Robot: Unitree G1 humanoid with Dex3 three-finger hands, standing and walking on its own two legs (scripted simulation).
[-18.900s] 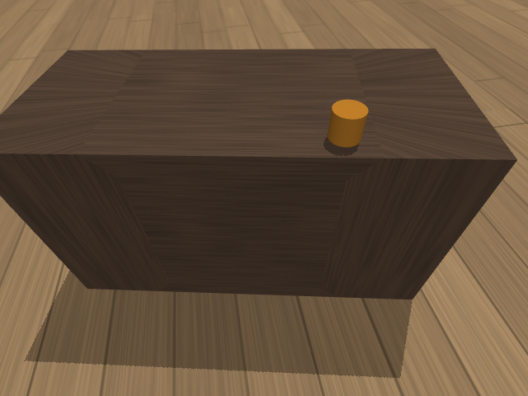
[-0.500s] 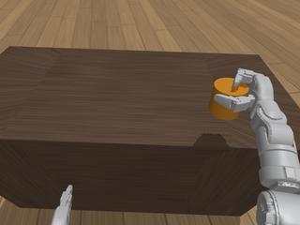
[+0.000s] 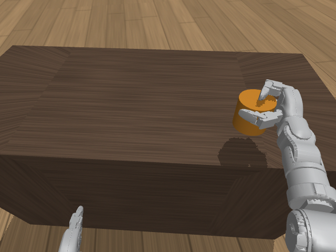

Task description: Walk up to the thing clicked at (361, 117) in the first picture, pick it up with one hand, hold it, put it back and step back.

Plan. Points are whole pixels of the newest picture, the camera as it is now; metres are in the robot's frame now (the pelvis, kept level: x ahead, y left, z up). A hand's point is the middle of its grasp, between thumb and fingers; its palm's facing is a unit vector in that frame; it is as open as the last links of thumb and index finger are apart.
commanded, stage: lower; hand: right
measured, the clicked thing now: (252, 112) +0.44 -0.16 +0.11
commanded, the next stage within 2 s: loosen in 0.88 s
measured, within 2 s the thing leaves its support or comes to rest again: rests again in 0.84 s
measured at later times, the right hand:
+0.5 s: hand (249, 119) +0.44 -0.16 +0.08, palm faces +0.08 +1.00 +0.00, open 7.2 cm
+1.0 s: hand (248, 123) +0.45 -0.16 +0.06, palm faces +0.07 +1.00 +0.01, open 7.1 cm
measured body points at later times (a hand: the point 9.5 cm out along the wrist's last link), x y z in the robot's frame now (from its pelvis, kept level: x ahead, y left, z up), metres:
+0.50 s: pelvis -0.01 +0.00 -0.01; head +0.05 +0.00 +0.44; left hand +0.14 +0.27 -0.08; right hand +0.43 -0.21 +0.08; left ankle +0.05 +0.13 -0.73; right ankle -0.03 -0.13 -0.73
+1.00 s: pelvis -0.02 -0.01 -0.03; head +0.05 -0.02 +0.42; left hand +0.13 +0.26 -0.07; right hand +0.44 -0.22 +0.06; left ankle +0.05 +0.13 -0.73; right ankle -0.03 -0.13 -0.73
